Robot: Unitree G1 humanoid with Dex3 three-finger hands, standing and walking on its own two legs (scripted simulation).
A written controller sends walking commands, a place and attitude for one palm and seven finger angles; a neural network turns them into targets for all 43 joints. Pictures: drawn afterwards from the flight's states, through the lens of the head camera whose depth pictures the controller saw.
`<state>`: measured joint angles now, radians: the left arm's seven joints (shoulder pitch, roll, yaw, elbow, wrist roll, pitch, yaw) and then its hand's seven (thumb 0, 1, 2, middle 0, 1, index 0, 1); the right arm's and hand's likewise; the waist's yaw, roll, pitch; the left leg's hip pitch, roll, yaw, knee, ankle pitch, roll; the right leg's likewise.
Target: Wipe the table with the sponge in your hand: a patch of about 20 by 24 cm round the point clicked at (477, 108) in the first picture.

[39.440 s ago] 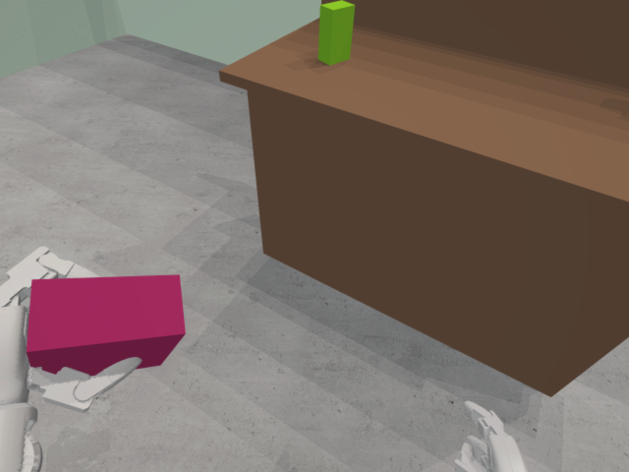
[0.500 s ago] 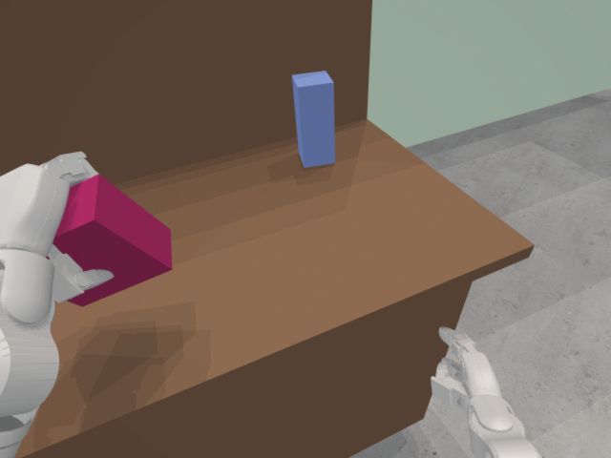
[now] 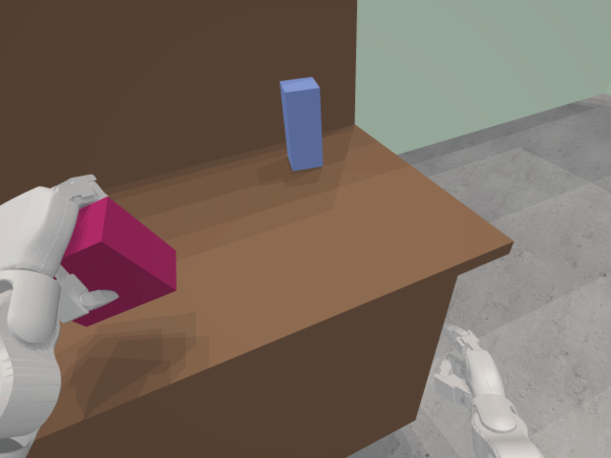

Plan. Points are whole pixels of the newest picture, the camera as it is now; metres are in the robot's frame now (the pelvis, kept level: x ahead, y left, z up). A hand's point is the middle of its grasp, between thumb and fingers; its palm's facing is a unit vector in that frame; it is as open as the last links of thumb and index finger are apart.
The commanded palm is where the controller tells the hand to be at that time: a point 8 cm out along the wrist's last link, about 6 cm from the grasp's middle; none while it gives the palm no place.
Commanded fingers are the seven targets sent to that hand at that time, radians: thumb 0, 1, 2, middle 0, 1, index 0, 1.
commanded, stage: bring the sponge back beside the body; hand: left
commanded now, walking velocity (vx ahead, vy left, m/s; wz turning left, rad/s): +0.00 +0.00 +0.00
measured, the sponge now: (108, 274) +0.22 +0.28 +0.18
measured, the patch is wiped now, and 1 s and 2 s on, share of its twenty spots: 1.00 1.00 1.00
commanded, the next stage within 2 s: step back with the hand held close in 0.62 s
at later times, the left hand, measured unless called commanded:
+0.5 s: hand (83, 258) +0.20 +0.28 +0.23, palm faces +0.41 -0.23 -0.88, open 10.2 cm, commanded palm +0.14 +0.28 +0.30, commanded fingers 0.00 0.10 1.30 -1.20 -1.60 -1.20 -1.60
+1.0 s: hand (101, 243) +0.20 +0.25 +0.25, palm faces +0.46 -0.79 -0.40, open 10.2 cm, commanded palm +0.14 +0.30 +0.28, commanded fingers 0.00 0.10 1.30 -1.20 -1.60 -1.20 -1.60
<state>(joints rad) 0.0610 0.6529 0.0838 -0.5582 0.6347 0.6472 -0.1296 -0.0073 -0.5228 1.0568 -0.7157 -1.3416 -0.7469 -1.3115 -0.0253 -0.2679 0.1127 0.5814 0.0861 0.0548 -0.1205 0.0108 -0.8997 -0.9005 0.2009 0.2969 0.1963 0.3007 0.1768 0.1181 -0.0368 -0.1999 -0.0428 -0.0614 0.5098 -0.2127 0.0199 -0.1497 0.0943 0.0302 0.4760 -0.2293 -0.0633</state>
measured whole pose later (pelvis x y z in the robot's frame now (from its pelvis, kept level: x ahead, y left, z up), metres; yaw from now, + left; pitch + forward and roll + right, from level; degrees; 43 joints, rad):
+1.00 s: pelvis +0.00 +0.01 -0.01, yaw +4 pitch +2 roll -2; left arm 0.29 0.51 0.44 -0.78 -0.08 -0.02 0.10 -0.01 -0.52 1.06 -0.72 -1.34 -0.75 -1.31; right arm 0.22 -0.24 0.07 0.52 0.02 0.05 -0.07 0.01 -0.90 -0.90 0.20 0.30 0.20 0.30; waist 0.00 -0.01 -0.02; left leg -0.38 -0.04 -0.09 0.67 -0.31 0.02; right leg -0.33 0.08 -0.05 0.57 -0.26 -0.06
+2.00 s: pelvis -0.12 +0.03 -0.01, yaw +3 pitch +1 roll -4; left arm 0.07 0.48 0.56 -0.67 -0.06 -0.14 0.14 -0.01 -0.53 1.06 -0.72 -1.34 -0.75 -1.32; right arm 0.20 -0.15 0.05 0.61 0.01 -0.11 -0.02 0.01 -0.90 -0.90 0.20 0.30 0.20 0.30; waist 0.00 -0.01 0.03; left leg -0.45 0.09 0.01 0.62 -0.19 0.00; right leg -0.38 0.04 0.02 0.73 -0.40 0.03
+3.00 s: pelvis -0.36 -0.05 -0.02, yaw +2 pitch +0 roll -2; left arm 0.23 0.48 0.50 -0.60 -0.05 -0.13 0.11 -0.01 -0.53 1.06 -0.72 -1.35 -0.75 -1.32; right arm 0.34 -0.18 0.06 0.64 0.03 -0.12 -0.03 0.01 -0.90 -0.90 0.20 0.30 0.20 0.30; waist -0.04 0.00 -0.11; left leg -0.36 0.07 -0.01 0.71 -0.38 0.01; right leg -0.36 -0.01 -0.07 0.65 -0.36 -0.01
